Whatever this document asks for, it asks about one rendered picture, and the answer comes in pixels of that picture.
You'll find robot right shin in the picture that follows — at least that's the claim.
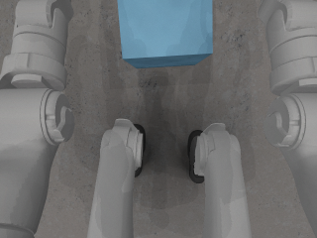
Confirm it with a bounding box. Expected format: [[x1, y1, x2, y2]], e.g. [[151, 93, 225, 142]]
[[193, 123, 241, 177]]

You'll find robot left foot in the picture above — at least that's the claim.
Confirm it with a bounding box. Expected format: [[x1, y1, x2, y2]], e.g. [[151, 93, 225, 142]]
[[134, 124, 146, 178]]

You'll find right robot forearm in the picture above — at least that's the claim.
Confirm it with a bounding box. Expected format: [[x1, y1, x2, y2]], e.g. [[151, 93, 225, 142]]
[[258, 0, 317, 96]]

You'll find left robot forearm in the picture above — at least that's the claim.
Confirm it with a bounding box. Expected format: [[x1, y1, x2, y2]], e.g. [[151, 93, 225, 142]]
[[0, 0, 74, 92]]

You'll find carton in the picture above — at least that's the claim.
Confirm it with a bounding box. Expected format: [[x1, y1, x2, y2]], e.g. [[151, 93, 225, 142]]
[[117, 0, 213, 68]]

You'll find robot right upper arm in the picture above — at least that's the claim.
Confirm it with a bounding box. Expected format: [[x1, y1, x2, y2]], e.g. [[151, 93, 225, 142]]
[[263, 93, 317, 238]]

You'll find robot left upper arm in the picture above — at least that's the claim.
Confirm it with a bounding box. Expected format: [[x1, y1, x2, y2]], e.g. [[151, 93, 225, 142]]
[[0, 88, 75, 238]]

